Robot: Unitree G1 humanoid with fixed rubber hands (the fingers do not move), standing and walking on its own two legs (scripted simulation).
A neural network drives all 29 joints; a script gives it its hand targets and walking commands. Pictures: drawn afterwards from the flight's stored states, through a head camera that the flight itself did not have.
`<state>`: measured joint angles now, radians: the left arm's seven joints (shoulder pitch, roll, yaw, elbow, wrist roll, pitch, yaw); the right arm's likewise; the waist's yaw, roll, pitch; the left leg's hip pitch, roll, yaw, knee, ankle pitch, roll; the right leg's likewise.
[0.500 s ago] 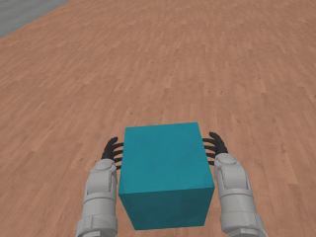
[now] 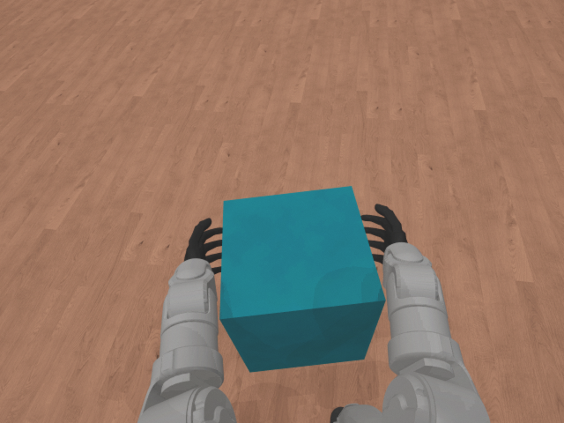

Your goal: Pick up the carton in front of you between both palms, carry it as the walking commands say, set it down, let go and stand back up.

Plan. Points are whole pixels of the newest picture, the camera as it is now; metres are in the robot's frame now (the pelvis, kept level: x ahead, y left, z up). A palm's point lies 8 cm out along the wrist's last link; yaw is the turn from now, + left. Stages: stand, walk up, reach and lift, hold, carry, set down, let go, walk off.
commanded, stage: set down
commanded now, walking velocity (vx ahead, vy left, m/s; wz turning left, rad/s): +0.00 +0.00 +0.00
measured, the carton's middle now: (297, 284) +0.34 -0.01 -0.08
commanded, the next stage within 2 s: none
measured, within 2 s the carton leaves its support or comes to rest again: neither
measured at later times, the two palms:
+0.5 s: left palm (218, 295) +0.38 +0.15 -0.19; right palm (361, 275) +0.39 -0.15 -0.19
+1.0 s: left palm (230, 300) +0.42 +0.15 -0.33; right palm (349, 294) +0.42 -0.14 -0.36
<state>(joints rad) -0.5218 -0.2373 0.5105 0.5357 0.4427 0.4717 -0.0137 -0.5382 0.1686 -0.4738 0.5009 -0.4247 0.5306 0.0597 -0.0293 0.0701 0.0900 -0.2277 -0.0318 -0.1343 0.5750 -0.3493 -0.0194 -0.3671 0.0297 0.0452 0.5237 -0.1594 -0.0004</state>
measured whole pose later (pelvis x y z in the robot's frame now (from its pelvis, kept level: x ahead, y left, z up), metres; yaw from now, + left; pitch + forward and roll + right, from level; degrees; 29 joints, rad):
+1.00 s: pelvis -0.07 -0.01 -0.24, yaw +6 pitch +47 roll +7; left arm -1.04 0.03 0.48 0.70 0.15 0.25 0.03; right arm -1.01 0.04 -0.42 0.59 -0.26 0.31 -0.09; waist 0.00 0.03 -0.11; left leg -1.88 -0.15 -0.07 1.67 -0.62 -0.09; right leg -2.05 0.11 0.16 1.59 -0.36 0.06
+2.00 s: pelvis -0.08 +0.00 -0.37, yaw +8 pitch +43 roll -1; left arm -1.46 0.19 0.21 1.03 0.06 0.21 0.13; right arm -1.34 -0.20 -0.47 0.91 -0.12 0.23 -0.04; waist -0.11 0.03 0.23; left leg -2.23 -0.19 -0.05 2.16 -0.68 -0.06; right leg -2.32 0.02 0.09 2.05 -0.47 0.10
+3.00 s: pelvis -0.09 -0.01 -0.40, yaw +9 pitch +37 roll -2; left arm -1.51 0.41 -0.05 1.07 -0.18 0.09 0.10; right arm -1.45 -0.38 -0.31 1.19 0.17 0.00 -0.07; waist -0.10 -0.01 0.43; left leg -2.22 -0.08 -0.04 2.26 -0.68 -0.04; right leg -2.30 -0.03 0.02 2.15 -0.49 0.03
